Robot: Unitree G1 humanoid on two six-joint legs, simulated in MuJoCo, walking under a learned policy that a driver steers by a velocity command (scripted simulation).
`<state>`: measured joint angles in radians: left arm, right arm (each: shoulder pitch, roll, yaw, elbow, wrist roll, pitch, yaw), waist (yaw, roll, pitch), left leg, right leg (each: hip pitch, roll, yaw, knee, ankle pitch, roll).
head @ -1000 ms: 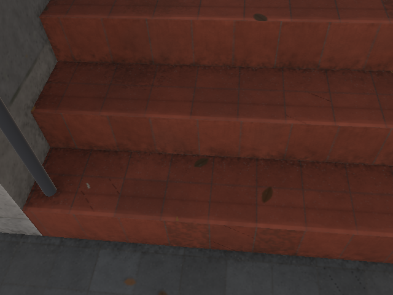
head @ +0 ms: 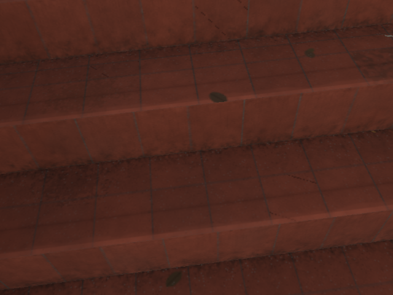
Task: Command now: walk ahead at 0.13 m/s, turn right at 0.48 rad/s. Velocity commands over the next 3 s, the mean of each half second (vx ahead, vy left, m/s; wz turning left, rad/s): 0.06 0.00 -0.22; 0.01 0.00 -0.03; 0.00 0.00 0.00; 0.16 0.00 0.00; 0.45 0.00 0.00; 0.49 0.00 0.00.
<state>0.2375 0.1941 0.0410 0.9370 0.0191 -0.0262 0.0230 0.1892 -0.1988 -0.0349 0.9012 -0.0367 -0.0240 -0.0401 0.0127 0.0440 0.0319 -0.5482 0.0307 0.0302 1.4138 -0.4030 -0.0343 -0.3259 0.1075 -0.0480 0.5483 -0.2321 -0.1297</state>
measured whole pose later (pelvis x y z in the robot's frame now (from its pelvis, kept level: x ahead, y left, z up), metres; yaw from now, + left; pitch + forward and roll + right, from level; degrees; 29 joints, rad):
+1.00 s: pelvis -0.02 +0.05 +0.01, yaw -6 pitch -1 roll +0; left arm 0.26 0.16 0.05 0.98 0.00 0.02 0.05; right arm 0.29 -0.18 -0.01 1.04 -0.01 -0.04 -0.01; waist 0.00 0.01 0.04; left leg -0.11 -0.04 0.02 0.42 -0.29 0.04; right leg -0.26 0.07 0.06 0.39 -0.11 -0.04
